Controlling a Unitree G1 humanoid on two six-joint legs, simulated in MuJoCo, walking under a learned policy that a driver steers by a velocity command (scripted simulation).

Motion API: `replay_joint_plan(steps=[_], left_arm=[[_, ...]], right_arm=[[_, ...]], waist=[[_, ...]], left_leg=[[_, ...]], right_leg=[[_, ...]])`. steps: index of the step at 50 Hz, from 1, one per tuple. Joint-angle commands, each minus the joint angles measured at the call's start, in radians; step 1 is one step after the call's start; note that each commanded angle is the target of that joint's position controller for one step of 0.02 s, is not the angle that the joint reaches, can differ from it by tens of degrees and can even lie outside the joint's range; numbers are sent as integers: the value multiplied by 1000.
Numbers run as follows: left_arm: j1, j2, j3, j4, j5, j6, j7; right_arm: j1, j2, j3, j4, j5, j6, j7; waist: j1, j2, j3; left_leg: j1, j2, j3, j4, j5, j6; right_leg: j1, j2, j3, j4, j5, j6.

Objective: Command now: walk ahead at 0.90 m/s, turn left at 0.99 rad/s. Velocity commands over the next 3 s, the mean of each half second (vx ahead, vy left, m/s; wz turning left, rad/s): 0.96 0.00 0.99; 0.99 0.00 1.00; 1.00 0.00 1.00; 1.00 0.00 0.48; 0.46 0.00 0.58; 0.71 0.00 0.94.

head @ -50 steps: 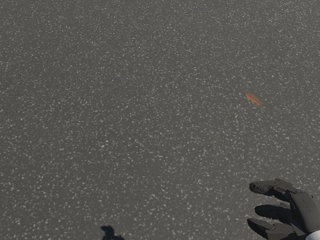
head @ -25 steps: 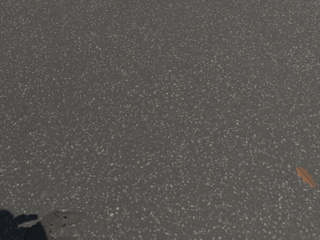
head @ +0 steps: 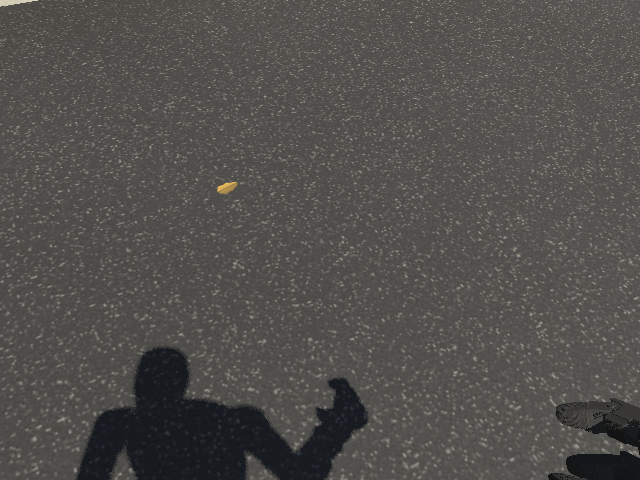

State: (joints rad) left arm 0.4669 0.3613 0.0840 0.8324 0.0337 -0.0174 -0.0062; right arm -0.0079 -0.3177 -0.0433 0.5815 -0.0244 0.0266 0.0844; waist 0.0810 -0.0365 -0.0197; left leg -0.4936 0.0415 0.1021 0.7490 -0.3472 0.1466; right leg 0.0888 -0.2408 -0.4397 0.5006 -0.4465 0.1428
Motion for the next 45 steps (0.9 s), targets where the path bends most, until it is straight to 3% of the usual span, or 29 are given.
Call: replay_joint_plan(steps=[1, 2, 3, 5, 6, 7, 8, 12, 16, 18, 19, 20, 21, 22, 23, 24, 25, 26, 28, 30, 33, 36, 37, 38, 40, 42, 43, 44, 45], left_arm=[[-161, 48, -3, -173, 6, -3, -26], [-343, 63, -4, -288, 26, -24, -31], [-399, 79, -7, -321, 24, -37, -30], [-283, 70, -21, -255, 17, -55, -21], [-249, 77, -20, -232, 28, -44, -20], [-228, 78, -21, -230, 32, -28, -22], [-255, 77, -20, -232, 31, -12, -22], [-477, 25, -44, -294, 10, -7, -29], [-566, 10, -55, -325, -11, -17, -32], [-503, 34, -46, -310, -14, -18, -19], [-402, 71, -30, -282, -15, -20, -6], [-221, 118, -6, -241, -20, -23, 15], [5, 159, 18, -190, -16, -22, 40], [146, 227, 38, -164, 30, -34, 56], [2, 250, 40, -189, 40, -36, 39], [-155, 134, 26, -222, 29, -32, 31], [-203, 63, 9, -217, 21, -30, 27], [-195, 33, 2, -192, 25, -32, 25], [-143, 7, -10, -121, 20, -50, 20], [-110, -13, -17, -71, -5, -75, 2], [-150, -2, -19, -53, -8, -99, -5], [-129, 34, -12, -29, -6, -107, 1], [-96, 48, -9, -17, -7, -105, 4], [-74, 78, -6, -15, -6, -104, 7], [-46, 131, 5, -16, -12, -82, 16], [-101, 191, 20, -42, -7, -43, 24], [-140, 186, 20, -66, -3, -30, 21], [-155, 114, 13, -78, 4, -26, 6], [-85, 49, -11, -208, -5, -46, 0]], right_arm=[[445, -282, -105, 122, 12, -12, -61], [434, -341, -112, 71, 23, -13, -74], [427, -303, -105, 81, 8, -14, -80], [389, -226, -87, 93, -2, -35, -93], [324, -189, -72, 85, 5, -46, -93], [306, -172, -63, 77, 10, -59, -90], [317, -149, -56, 86, 16, -72, -84], [376, -157, -62, 118, 13, -104, -74], [425, -178, -73, 163, 36, -116, -77], [400, -195, -77, 170, 40, -114, -85], [397, -220, -82, 175, 37, -112, -85], [368, -253, -89, 176, 26, -111, -80], [319, -233, -83, 170, 12, -118, -74], [343, -53, -39, 136, 19, -127, -74], [433, -23, -12, 87, 55, -121, -77], [363, -97, -17, 122, 20, -104, -85], [316, -121, -23, 131, 2, -92, -73], [272, -115, -24, 133, -9, -80, -58], [215, -57, -8, 94, -16, -53, -28], [138, -13, 9, 44, -16, -32, -13], [43, -12, 21, -18, -9, -27, 2], [-71, -23, 30, -53, -8, -27, 23], [-80, -13, 34, -44, -5, -28, 28], [-93, -6, 36, -51, -6, -33, 28], [-26, -46, 20, -16, -5, -39, 11], [286, -119, -19, 75, 3, -44, -16], [505, -168, -54, 152, 4, -45, -39], [447, -226, -93, 158, 39, -28, -68], [340, -347, -104, 92, -9, -11, -63]], waist=[[-252, 376, -76], [-262, 331, -108], [-244, 203, -43], [-139, 103, 34], [-94, 82, 44], [-68, 118, 42], [-63, 93, 68], [-97, 25, 148], [-134, 67, 101], [-99, 71, 57], [-58, 71, -18], [44, 69, -115], [165, 68, -205], [156, -174, -312], [13, -426, -393], [-2, -244, -217], [-16, -103, -111], [-20, -8, -48], [-48, -17, 38], [-66, -19, 88], [-111, -27, 121], [-104, 15, 184], [-91, 30, 175], [-98, 11, 183], [-147, -32, 105], [-306, -78, -64], [-383, -43, -159], [-308, 159, -112], [-157, 292, -232]], left_leg=[[737, 78, -431, -313, -353, 136], [764, 153, -891, -503, -432, 201], [770, 205, -839, -504, -248, 195], [562, 155, -670, -489, -92, 176], [465, 101, -597, -506, -62, 158], [398, 88, -587, -526, -21, 172], [360, 71, -575, -549, 26, 180], [285, 2, -505, -607, 236, 174], [340, 28, -510, -591, 546, 120], [379, 20, -498, -512, 744, 71], [398, 8, -492, -389, 931, 42], [348, -9, -481, -162, 997, 18], [212, -61, -453, 111, 902, 3], [-28, -172, -376, 516, 206, -6], [-193, -198, -298, 681, -125, -14], [-237, -104, -266, 699, -1, -6], [-225, -52, -234, 659, 68, -13], [-208, -19, -217, 629, 80, -19], [-212, 27, -212, 597, 69, -31], [-277, 64, -205, 571, 92, -34], [-286, 73, -169, 459, 239, -37], [-200, 37, -38, 195, 353, -11], [-159, 5, 15, 137, 364, 10], [-111, -14, 49, 78, 355, 26], [-6, -94, 98, 39, 289, 56], [327, -158, 69, 30, 178, 92], [625, -172, -1, -51, 141, 120], [766, -85, -199, -125, 49, 138], [987, 168, -764, -267, 101, 330]], right_leg=[[-766, 68, 83, 778, 22, -101], [-1026, 193, 357, 946, -125, -64], [-1115, 146, 442, 953, -40, -75], [-973, 86, 454, 795, 58, -91], [-886, 76, 462, 742, 76, -90], [-831, 77, 467, 705, 82, -83], [-819, 81, 465, 665, 82, -75], [-790, 142, 424, 369, 277, -53], [-604, 202, 434, 139, 511, -96], [-439, 238, 439, 58, 480, -123], [-290, 273, 433, 71, 409, -135], [-79, 274, 423, 96, 321, -144], [168, 210, 450, 114, 211, -154], [390, -47, 768, 30, -230, -193], [371, -237, 1320, -233, -412, -249], [188, -184, 1251, -262, -494, -264], [52, -153, 1073, -242, -366, -276], [-42, -119, 940, -246, -197, -272], [-164, -92, 750, -275, -19, -257], [-189, -94, 614, -320, 135, -233], [-237, -49, 370, -368, 377, -200], [-247, 14, 190, -429, 553, -181], [-205, 41, 139, -417, 691, -170], [-178, 16, 124, -374, 922, -170], [-49, -5, 119, -227, 1360, -167], [-74, -44, 145, 170, 1540, -185], [-239, -30, 167, 495, 1366, -180], [-520, 163, 185, 883, 326, -142], [-894, 263, 318, 1199, -61, -85]])
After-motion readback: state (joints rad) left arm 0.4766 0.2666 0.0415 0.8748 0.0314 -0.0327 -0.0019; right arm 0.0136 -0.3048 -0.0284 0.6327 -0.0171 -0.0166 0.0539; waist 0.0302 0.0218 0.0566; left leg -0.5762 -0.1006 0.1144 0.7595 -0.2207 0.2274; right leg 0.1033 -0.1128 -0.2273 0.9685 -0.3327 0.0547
